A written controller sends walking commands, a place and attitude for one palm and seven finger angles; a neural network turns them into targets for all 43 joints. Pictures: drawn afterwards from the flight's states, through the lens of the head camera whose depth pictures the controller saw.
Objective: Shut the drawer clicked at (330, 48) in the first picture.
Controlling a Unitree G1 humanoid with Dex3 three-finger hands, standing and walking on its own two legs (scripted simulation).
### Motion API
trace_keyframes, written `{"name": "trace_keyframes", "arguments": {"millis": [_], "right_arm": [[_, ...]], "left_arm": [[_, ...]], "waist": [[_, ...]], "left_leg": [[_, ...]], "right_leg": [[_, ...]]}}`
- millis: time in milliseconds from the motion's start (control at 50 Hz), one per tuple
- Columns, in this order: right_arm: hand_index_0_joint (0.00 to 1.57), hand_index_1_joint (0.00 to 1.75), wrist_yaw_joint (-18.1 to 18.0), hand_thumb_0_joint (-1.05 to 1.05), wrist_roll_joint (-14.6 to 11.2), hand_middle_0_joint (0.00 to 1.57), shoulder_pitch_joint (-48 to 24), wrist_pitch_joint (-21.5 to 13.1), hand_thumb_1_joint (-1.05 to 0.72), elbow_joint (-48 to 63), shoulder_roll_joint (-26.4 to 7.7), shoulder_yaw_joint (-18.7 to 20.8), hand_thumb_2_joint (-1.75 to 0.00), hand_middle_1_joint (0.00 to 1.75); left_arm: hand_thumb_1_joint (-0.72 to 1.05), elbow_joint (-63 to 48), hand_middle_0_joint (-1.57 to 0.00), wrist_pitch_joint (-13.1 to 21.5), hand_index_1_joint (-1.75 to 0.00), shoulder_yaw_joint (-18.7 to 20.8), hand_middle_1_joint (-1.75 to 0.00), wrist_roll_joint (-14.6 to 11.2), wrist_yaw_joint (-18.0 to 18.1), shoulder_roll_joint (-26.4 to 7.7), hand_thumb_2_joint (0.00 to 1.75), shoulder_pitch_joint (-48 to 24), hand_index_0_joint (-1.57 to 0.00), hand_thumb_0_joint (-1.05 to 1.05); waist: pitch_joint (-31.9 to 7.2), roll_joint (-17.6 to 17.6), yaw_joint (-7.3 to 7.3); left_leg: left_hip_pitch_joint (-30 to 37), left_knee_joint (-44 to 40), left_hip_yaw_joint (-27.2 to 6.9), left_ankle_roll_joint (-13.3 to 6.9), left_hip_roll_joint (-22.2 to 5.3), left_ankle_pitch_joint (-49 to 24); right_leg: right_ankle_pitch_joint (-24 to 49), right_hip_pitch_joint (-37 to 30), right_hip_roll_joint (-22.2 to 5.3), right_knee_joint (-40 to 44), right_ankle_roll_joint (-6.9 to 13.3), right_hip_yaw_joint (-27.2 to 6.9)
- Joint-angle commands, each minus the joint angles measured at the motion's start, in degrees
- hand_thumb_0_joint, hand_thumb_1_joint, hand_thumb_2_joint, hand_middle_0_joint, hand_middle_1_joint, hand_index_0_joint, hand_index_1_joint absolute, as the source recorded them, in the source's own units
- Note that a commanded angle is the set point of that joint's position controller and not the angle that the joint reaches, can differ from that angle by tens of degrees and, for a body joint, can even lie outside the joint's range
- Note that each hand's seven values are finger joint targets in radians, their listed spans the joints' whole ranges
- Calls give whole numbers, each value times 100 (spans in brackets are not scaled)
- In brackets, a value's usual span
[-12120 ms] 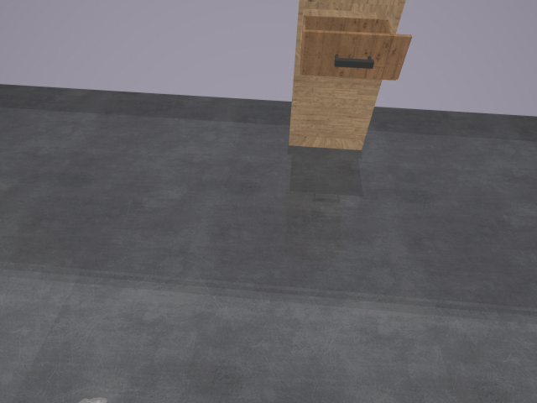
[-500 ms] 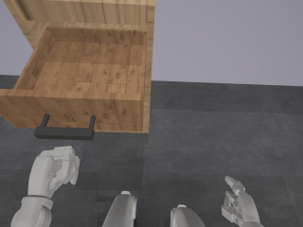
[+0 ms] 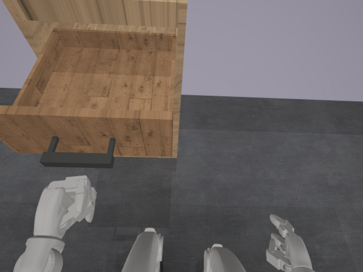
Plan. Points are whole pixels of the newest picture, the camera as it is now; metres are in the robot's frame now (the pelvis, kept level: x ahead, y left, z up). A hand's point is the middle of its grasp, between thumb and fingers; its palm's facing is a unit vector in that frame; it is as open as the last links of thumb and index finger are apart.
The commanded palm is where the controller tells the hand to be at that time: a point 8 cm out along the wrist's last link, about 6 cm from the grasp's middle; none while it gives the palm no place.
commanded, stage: push the drawer shut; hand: left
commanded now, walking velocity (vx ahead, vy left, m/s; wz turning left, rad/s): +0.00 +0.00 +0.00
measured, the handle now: (81, 150) +0.35 +0.24 +0.04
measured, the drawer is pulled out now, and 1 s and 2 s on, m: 0.29 0.22 0.11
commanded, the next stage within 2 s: none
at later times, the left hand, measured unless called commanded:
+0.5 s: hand (94, 186) +0.28 +0.20 +0.03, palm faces +0.02 -1.00 -0.05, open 3.0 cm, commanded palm +0.28 +0.25 +0.04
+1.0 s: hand (98, 155) +0.35 +0.21 +0.03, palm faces +0.02 -1.00 -0.05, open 2.9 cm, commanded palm +0.34 +0.25 +0.04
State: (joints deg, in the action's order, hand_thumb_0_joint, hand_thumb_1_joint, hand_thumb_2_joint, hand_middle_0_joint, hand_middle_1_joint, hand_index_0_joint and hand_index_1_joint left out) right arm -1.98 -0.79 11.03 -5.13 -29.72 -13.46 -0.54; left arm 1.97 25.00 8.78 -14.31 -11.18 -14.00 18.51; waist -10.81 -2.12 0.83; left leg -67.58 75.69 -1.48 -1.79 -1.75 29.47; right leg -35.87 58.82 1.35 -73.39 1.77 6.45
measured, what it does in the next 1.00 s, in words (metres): stands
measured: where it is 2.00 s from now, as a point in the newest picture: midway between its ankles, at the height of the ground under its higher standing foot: outside the picture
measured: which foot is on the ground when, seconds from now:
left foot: down 0.00-1.00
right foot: down 0.00-1.00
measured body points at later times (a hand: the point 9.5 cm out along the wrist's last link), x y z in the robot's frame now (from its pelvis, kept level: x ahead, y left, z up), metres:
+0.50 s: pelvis +0.00 +0.00 +0.00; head +0.10 +0.02 +0.44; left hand +0.27 +0.25 +0.03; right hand +0.17 -0.24 -0.09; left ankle +0.06 +0.10 -0.61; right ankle +0.00 -0.11 -0.61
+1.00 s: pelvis -0.02 +0.00 +0.00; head +0.09 +0.02 +0.44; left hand +0.34 +0.26 +0.03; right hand +0.13 -0.26 -0.10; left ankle +0.06 +0.10 -0.61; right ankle +0.00 -0.11 -0.61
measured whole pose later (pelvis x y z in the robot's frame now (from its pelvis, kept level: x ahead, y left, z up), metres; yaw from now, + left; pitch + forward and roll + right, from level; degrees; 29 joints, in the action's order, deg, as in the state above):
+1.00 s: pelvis -0.02 +0.00 +0.00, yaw +0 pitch +21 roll -4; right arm -3.4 -1.2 12.3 -4.2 -34.7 -14.6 -2.2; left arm 31.1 23.9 13.8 -12.4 -13.5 -18.6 -14.0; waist -9.6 -1.7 2.3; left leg -69.0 74.5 -1.6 -1.5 -2.1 27.1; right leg -33.7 60.6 1.8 -72.7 2.1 6.5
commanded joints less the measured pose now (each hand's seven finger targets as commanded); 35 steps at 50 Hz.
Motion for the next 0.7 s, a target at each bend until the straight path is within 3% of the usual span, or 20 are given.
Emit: {"name": "trace_keyframes", "arguments": {"millis": [0, 20, 60, 100, 140, 200, 240, 300, 400, 500, 540, 600, 660, 680], "right_arm": [[20, 30, -70, 0, 2, 20, -124, -277, -90, 819, -787, 355, -90, 30], [20, 30, -67, 0, 2, 20, -111, -273, -90, 822, -790, 342, -90, 30], [20, 30, -86, 0, 18, 20, -88, -267, -90, 770, -813, 334, -90, 30], [20, 30, -71, 0, 31, 20, -71, -267, -90, 775, -813, 316, -90, 30], [20, 30, -76, 0, 26, 20, -44, -247, -90, 752, -853, 306, -90, 30], [20, 30, -79, 0, 24, 20, -27, -227, -90, 757, -861, 298, -90, 30], [20, 30, -84, 0, 12, 20, -14, -185, -90, 737, -875, 286, -90, 30], [20, 30, -82, 0, 12, 20, 16, -147, -90, 711, -879, 287, -90, 30], [20, 30, -98, 0, 13, 20, 31, -144, -90, 549, -871, 265, -90, 30], [20, 30, -131, 0, 9, 20, 55, -211, -90, 407, -922, 283, -90, 30], [20, 30, -164, 0, 4, 20, 49, -225, -90, 329, -951, 278, -90, 30], [20, 30, -195, 0, -14, 20, 61, -251, -90, 276, -979, 257, -90, 30], [20, 30, -242, 0, -18, 20, 111, -247, -90, 210, -1018, 241, -90, 30], [20, 30, -244, 0, -29, 20, 90, -240, -90, 197, -1003, 233, -90, 30]], "left_arm": [[90, -1276, -140, 355, -160, 384, -160, -74, 3, -620, 90, -96, -140, 0], [90, -1291, -140, 348, -160, 301, -160, -54, 11, -582, 90, -238, -140, 0], [90, -1258, -140, 356, -160, 398, -160, -14, 63, -744, 90, -509, -140, 0], [90, -1189, -140, 357, -160, 269, -160, 19, 72, -599, 90, -647, -140, 0], [90, -1037, -140, 307, -160, 300, -160, 30, 81, -668, 90, -938, -140, 0], [90, -989, -140, 233, -160, 376, -160, 25, 63, -751, 90, -1098, -140, 0], [90, -816, -140, 144, -160, 444, -160, 24, 67, -800, 90, -1280, -140, 0], [90, -711, -140, 70, -160, 641, -160, -17, 61, -935, 90, -1387, -140, 0], [90, -390, -140, 155, -160, 628, -160, -75, 28, -887, 90, -1933, -140, 0], [90, -214, -140, 312, -160, 518, -160, -43, -13, -875, 90, -2617, -140, 0], [90, -70, -140, 342, -160, 612, -160, -33, -16, -1025, 90, -3024, -140, 0], [90, 56, -140, 326, -160, 453, -160, 29, -35, -984, 90, -3523, -140, 0], [90, 420, -140, 243, -160, 627, -160, 24, -19, -1202, 90, -3882, -140, 0], [90, 508, -140, 228, -160, 635, -160, 22, -33, -1199, 90, -4006, -140, 0]], "waist": [[-1612, -272, -10], [-1542, -282, 64], [-1510, -236, 92], [-1527, -346, 107], [-1465, -210, 162], [-1679, -339, 87], [-1614, -232, 107], [-1849, -234, 35], [-1598, -203, 171], [-1710, -301, 272], [-1680, -220, 302], [-1746, -459, 340], [-1732, -139, 381], [-1779, -198, 356]], "left_leg": [[2035, -1100, -290, 9, 49, -1188], [2061, -1094, -305, 7, 38, -1176], [1950, -1036, -327, -2, 38, -1054], [2039, -1055, -344, 17, 36, -1022], [1932, -1046, -340, 7, 41, -858], [2059, -1045, -307, 7, 49, -989], [2017, -1069, -290, 1, 48, -1014], [2062, -1051, -247, 1, 50, -1278], [1926, -992, -223, -10, 44, -1155], [2062, -992, -261, -7, 35, -970], [1960, -989, -257, -15, 40, -784], [2125, -1056, -309, 2, 36, -589], [1900, -1032, -285, -33, 42, -382], [1894, -1032, -242, -29, 55, -391]], "right_leg": [[1310, -329, 108, 1041, 20, -271], [1311, -234, 108, 1038, 12, -255], [1202, -152, 130, 998, 22, -273], [1169, -60, 110, 986, 21, -248], [1078, -57, 119, 1044, 11, -272], [1174, -147, 109, 1059, 22, -310], [1223, -221, 118, 1110, 14, -316], [1468, -447, 115, 1100, 15, -348], [1372, -324, 119, 1163, -3, -381], [1170, -88, 106, 1159, -4, -380], [1028, -93, 105, 1207, -9, -433], [886, 105, 90, 1186, 8, -404], [717, -8, 102, 1273, -13, -474], [702, -74, 86, 1315, -18, -517]]}}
